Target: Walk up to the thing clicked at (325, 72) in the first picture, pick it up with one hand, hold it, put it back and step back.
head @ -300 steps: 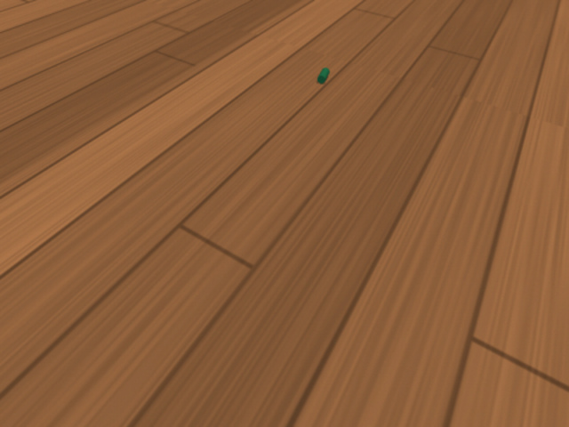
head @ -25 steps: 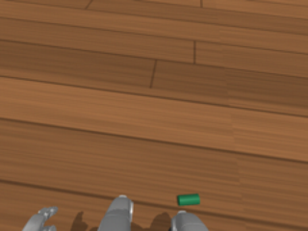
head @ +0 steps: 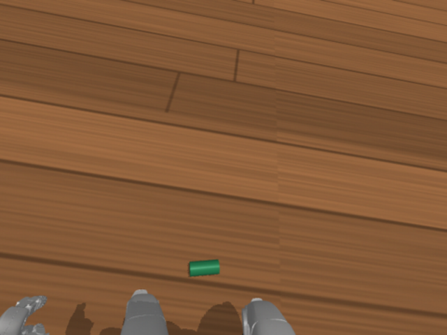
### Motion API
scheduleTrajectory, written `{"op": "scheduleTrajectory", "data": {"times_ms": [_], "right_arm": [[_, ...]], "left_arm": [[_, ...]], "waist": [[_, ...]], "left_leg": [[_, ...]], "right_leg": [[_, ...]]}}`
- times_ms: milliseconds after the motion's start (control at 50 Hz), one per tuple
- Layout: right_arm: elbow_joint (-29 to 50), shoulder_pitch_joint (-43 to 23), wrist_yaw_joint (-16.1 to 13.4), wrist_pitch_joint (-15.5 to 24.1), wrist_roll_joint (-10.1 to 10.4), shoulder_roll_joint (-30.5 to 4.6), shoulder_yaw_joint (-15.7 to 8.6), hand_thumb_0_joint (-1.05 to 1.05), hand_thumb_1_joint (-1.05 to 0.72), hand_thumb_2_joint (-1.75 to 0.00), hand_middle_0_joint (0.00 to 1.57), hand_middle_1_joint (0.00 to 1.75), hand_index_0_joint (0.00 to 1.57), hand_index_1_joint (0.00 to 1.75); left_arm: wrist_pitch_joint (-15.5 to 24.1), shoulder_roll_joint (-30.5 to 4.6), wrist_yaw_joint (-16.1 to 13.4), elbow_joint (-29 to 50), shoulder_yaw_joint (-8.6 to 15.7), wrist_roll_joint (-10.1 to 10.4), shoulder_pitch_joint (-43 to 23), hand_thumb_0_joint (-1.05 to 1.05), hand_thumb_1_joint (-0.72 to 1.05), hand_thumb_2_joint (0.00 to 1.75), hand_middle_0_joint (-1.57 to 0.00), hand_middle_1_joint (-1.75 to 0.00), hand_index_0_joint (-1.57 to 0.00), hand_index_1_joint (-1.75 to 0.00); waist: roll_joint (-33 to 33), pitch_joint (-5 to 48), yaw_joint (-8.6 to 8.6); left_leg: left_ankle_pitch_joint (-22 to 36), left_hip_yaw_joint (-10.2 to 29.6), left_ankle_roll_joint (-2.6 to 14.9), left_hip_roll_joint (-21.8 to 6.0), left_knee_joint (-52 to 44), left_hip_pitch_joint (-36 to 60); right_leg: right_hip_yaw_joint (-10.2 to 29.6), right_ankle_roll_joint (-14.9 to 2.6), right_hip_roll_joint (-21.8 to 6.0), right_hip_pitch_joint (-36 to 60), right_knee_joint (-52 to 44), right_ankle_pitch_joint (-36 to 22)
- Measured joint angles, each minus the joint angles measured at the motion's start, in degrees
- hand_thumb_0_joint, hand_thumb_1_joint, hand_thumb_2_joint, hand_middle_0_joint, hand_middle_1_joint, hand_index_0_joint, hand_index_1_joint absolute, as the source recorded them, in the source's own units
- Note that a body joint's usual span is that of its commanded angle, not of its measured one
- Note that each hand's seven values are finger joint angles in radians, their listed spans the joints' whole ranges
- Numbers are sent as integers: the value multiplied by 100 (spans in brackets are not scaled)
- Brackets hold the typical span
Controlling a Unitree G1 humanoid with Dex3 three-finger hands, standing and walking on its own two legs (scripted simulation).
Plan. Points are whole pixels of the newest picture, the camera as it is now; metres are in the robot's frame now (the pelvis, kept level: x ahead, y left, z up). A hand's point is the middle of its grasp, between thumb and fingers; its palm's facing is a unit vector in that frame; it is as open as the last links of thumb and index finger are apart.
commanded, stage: walk up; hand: left
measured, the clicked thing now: (204, 267) +0.39 -0.01 -0.69
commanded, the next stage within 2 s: none
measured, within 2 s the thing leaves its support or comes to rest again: neither
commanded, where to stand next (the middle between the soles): +0.05 -0.28 m, yaw +9 degrees
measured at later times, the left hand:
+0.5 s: hand out of the picture +0.02 +0.10 -0.14, palm faces -0.01 -0.94 -0.34, open 7.4 cm
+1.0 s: hand out of the picture -0.12 -0.07 -0.10, palm faces +0.15 -0.89 -0.43, open 7.4 cm
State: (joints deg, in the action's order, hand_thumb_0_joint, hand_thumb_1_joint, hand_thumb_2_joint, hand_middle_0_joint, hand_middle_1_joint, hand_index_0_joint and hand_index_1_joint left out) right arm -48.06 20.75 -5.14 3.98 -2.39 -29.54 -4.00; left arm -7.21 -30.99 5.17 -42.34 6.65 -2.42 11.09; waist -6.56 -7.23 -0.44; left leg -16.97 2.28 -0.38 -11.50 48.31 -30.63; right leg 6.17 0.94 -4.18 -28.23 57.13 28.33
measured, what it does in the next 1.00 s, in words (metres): steps to the right: right foot, then left foot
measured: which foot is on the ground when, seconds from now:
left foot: down 0.00-0.04, up 0.06-0.28, down 0.30-0.68, up 0.70-1.00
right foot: up 0.00-0.00, down 0.02-0.30, up 0.32-0.64, down 0.66-1.00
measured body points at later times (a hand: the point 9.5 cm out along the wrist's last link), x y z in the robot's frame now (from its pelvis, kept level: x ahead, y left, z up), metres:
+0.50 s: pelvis -0.07 -0.19 +0.01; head -0.02 -0.13 +0.46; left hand +0.02 +0.15 -0.12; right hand -0.03 -0.54 -0.05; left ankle +0.00 -0.04 -0.69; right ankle -0.03 -0.37 -0.60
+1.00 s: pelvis -0.09 -0.34 +0.04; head -0.06 -0.36 +0.48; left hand -0.12 -0.02 -0.07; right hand -0.01 -0.66 -0.10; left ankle -0.09 -0.20 -0.65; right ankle -0.07 -0.46 -0.69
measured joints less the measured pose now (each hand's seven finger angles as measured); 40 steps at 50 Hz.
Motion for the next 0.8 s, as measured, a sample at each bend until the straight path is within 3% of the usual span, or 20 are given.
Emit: {"op": "scheduleTrajectory", "data": {"times_ms": [20, 40, 80, 120, 180, 240, 300, 320, 360, 400, 500, 540, 600, 660, 680, 720, 760, 800], "right_arm": [[-13, -7, -1, -29, -9, -66, -8, 1, -90, -90, 21, 30, 21, 30], [-69, -57, -12, -80, -15, -154, -32, 1, -90, -90, 21, 30, 21, 30], [-276, -177, -97, -257, 58, -178, -100, 1, -90, -90, 21, 30, 21, 30], [-486, -314, -169, -340, 166, -148, -147, 1, -90, -90, 21, 30, 21, 30], [-615, -356, -136, -250, 266, -19, -85, 1, -91, -90, 20, 30, 20, 30], [-594, -221, -34, -156, 276, 250, 10, 1, -91, -90, 20, 30, 20, 30], [-510, 9, 18, -10, 216, 517, 115, 1, -90, -90, 21, 30, 21, 30], [-484, 29, 9, 21, 152, 629, 140, 1, -90, -90, 21, 30, 21, 30], [-411, 27, 24, 36, 135, 726, 207, 1, -90, -90, 21, 30, 21, 30], [-358, -13, -2, 31, 150, 750, 218, 1, -90, -90, 21, 30, 21, 30], [-198, -45, -26, -15, 107, 568, 83, 1, -90, -90, 21, 30, 21, 30], [-134, -62, -32, -14, 66, 462, 26, 1, -90, -90, 21, 30, 21, 30], [-76, -118, 10, -31, -19, 274, -31, 1, -90, -90, 21, 30, 21, 30], [-94, -221, 79, -141, -92, 61, -54, 1, -90, -90, 21, 30, 21, 30], [-151, -289, 76, -213, -102, -17, -73, 1, -90, -90, 21, 30, 21, 30], [-346, -411, 15, -386, -22, -26, -135, 1, -90, -90, 21, 30, 21, 30], [-536, -506, 23, -422, 103, -22, -156, 1, -90, -90, 20, 30, 21, 30], [-648, -516, 116, -365, 184, -2, -98, 1, -91, -90, 20, 30, 20, 30]], "left_arm": [[39, -20, 11, 7, 24, -9, 11, 1, 91, 90, -20, -30, -20, -30], [91, 42, -4, -5, 54, -43, -11, 1, 91, 90, -20, -30, -20, -30], [164, 218, -48, -5, -10, -91, 12, 0, 91, 90, -20, -30, -20, -30], [178, 496, -93, -52, -152, -69, 32, 0, 91, 90, -20, -30, -20, -30], [161, 777, -101, -85, -332, -80, 122, 1, 91, 90, -21, -30, -20, -30], [110, 824, -110, -51, -378, -128, 183, 1, 90, 90, -21, -30, -21, -30], [61, 699, -157, 85, -365, -116, 197, 1, 90, 90, -21, -31, -21, -30], [52, 640, -193, 95, -328, -102, 134, 1, 90, 90, -21, -31, -21, -30], [25, 590, -257, 105, -279, -100, 61, 1, 90, 90, -21, -30, -20, -30], [10, 518, -260, 87, -244, -81, 28, 1, 91, 90, -21, -30, -20, -30], [14, 332, -168, 89, -65, -38, 14, 1, 91, 90, -21, -30, -20, -30], [3, 245, -135, 90, 0, -25, 14, 1, 91, 90, -21, -30, -20, -30], [14, 152, -104, 11, 57, 30, 15, 1, 91, 90, -20, -30, -20, -30], [128, 136, -94, -117, 91, 91, 123, 1, 91, 90, -20, -30, -20, -30], [188, 212, -128, -173, 101, 64, 153, 0, 91, 90, -20, -30, -20, -30], [250, 412, -209, -302, 5, 27, 233, 0, 91, 90, -20, -30, -20, -30], [296, 718, -273, -518, -140, 35, 278, 0, 91, 90, -20, -30, -20, -30], [386, 964, -309, -713, -252, 36, 362, 0, 91, 90, -21, -30, -20, -30]], "waist": [[27, 53, 2], [177, 21, 8], [287, 31, 18], [430, 27, 88], [551, 70, 206], [505, 140, 253], [356, 207, 240], [208, 123, 220], [92, -33, 152], [18, -158, 83], [-55, -219, 22], [-68, -204, 23], [-48, -104, 5], [81, 100, -12], [219, 104, -6], [327, 177, 38], [506, 216, 116], [650, 272, 191]], "left_leg": [[-38, 96, 26, -79, 115, -132], [-298, 320, 120, -162, 331, -264], [-1134, 699, 225, 188, 1032, -521], [-1248, 714, 264, 636, 1658, -635], [-1113, 111, 258, 1022, 1882, -519], [-995, -534, 292, 1201, 1154, 26], [-442, -691, 419, 1340, -353, 788], [-398, -679, 430, 1384, -353, 769], [-324, -602, 364, 1308, -250, 678], [-204, -528, 269, 1178, -293, 670], [-48, -340, 101, 778, -224, 447], [-25, -252, 49, 604, -138, 317], [-32, -93, 40, 345, -5, 94], [-299, 197, 78, 103, 296, -214], [-834, 455, 190, 96, 598, -347], [-1262, 859, 194, 525, 1408, -597], [-998, 903, 159, 932, 1912, -680], [-710, 629, 132, 1160, 2039, -630]], "right_leg": [[-99, -1, 16, 187, -390, -89], [-226, 125, 152, 178, -343, -162], [-376, 186, 222, 44, -55, -126], [-472, 117, 266, 121, -232, -274], [-572, -91, 333, 298, -717, -581], [-738, -287, 400, 423, -1091, -801], [-935, -384, 475, 281, -1036, -828], [-826, -365, 502, 174, -809, -674], [-476, -296, 718, -121, -72, -165], [-157, -248, 816, -411, 782, -91], [501, -91, 637, -714, 1879, -437], [560, -23, 453, -635, 1795, -450], [306, 46, 123, -307, 1000, -130], [-61, 67, 86, 318, -276, 119], [-168, 154, 219, 284, -175, 95], [-287, 166, 292, 178, 62, 111], [-381, 114, 328, 310, -200, -62], [-447, 41, 331, 498, -609, -271]]}}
